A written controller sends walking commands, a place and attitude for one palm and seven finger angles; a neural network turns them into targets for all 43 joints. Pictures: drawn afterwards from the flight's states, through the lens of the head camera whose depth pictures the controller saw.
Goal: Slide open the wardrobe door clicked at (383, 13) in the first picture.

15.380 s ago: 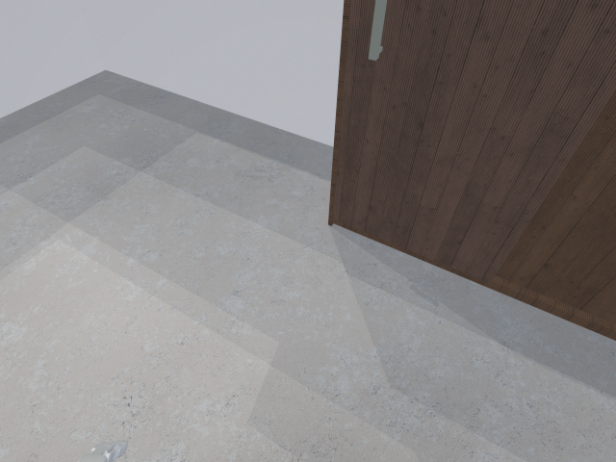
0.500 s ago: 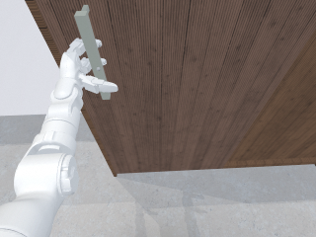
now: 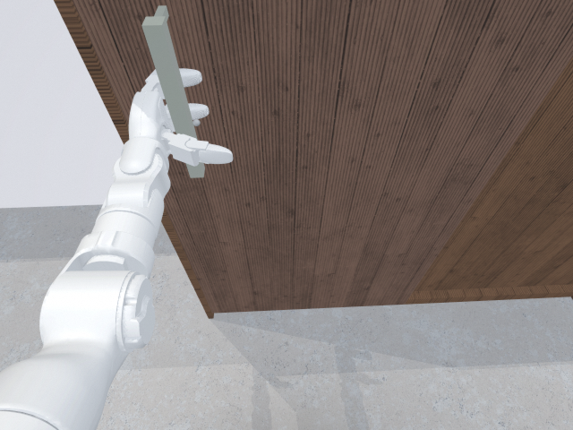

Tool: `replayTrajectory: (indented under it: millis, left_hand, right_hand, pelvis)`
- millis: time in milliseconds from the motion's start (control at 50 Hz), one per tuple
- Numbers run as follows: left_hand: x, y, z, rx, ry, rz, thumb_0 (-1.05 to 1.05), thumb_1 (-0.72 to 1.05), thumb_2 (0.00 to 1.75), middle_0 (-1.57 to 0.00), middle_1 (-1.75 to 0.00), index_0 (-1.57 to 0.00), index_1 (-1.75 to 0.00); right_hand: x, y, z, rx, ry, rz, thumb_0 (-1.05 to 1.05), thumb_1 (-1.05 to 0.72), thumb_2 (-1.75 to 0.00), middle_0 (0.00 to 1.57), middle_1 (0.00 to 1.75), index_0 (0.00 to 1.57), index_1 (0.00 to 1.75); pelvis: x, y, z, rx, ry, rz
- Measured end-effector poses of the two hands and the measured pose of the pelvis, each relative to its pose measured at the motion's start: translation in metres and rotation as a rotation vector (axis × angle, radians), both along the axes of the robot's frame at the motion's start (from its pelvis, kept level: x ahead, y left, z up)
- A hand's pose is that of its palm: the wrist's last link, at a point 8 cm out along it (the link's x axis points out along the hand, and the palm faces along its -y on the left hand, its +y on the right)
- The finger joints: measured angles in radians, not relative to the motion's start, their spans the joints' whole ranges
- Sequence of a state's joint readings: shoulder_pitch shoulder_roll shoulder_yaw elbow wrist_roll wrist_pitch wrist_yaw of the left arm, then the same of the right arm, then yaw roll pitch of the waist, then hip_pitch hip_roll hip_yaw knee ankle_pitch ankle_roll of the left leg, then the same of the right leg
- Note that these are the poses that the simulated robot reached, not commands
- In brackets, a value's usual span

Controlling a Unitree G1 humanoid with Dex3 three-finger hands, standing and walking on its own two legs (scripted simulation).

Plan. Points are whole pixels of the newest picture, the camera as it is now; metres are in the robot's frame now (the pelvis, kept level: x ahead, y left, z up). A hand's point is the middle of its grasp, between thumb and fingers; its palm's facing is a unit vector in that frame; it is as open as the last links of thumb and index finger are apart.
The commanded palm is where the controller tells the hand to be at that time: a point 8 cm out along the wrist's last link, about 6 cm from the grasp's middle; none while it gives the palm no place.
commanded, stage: slide the fingers in behind the handle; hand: left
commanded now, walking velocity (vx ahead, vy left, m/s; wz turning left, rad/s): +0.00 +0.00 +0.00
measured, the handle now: (182, 103) +0.54 +0.14 +0.17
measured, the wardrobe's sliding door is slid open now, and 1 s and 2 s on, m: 0.00 0.00 0.00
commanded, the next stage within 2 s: grip the handle and tug to test in 0.34 s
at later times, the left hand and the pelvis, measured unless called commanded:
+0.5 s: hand (196, 122) +0.49 +0.11 +0.17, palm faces +0.01 -1.00 +0.00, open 14.0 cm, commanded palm +0.47 +0.16 +0.17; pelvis +0.00 +0.00 +0.00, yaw +0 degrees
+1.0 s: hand (196, 122) +0.49 +0.11 +0.17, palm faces +0.02 -1.00 -0.01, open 7.6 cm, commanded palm +0.46 +0.15 +0.17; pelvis +0.01 +0.00 +0.00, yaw +0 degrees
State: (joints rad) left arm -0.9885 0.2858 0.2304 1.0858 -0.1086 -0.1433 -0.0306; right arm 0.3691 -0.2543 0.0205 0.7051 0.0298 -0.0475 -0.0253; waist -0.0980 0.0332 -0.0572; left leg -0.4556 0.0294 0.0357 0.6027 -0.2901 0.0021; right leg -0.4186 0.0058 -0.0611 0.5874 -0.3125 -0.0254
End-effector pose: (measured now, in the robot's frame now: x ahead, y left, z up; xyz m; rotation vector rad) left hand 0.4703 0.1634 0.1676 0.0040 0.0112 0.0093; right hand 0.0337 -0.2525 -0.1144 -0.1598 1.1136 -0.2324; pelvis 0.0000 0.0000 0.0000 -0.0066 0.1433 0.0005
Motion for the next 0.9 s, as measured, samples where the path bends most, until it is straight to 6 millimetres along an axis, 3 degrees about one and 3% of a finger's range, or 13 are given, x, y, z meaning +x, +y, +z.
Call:
replayTrajectory:
  millis: [280, 540, 680, 900]
  left_hand:
    - [0.001, 0.0, -0.001, 0.001, -0.015, 0.002, -0.02, -0.5, 0.3, -0.3, -1.2, -0.3, -1.21]
    - [0.002, 0.0, -0.001, -0.003, -0.011, 0.002, -0.02, -0.48, 0.31, -0.31, -1.21, -0.3, -1.22]
    - [0.002, 0.0, -0.001, -0.001, -0.008, 0.002, -0.02, -0.29, 0.39, -0.33, -1.23, -0.32, -1.24]
    - [0.002, 0.0, -0.001, 0.003, -0.011, 0.012, -0.01, 0.18, 0.59, -0.36, -1.29, -0.35, -1.3]
  right_hand:
    - [-0.01, -0.001, 0.0, -0.008, 0.022, -0.008, 0.01, -0.91, -0.89, 0.2, 0.3, 0.2, 0.3]
    - [0.0, -0.001, 0.001, -0.006, -0.001, -0.001, 0.01, -0.91, -0.89, 0.2, 0.3, 0.2, 0.3]
    - [0.004, -0.003, 0.001, -0.007, -0.006, 0.007, 0.01, -0.91, -0.89, 0.2, 0.3, 0.2, 0.3]
    - [0.006, -0.005, 0.0, 0.0, -0.006, -0.005, 0.01, -0.91, -0.89, 0.2, 0.3, 0.2, 0.3]
  pelvis:
    - [0.001, 0.003, -0.001, -0.002, 0.005, -0.001]
    - [0.003, 0.001, 0.0, -0.001, 0.003, -0.001]
    - [0.003, 0.0, -0.001, -0.001, 0.007, 0.002]
    - [0.007, -0.002, 0.0, 0.001, 0.005, -0.003]
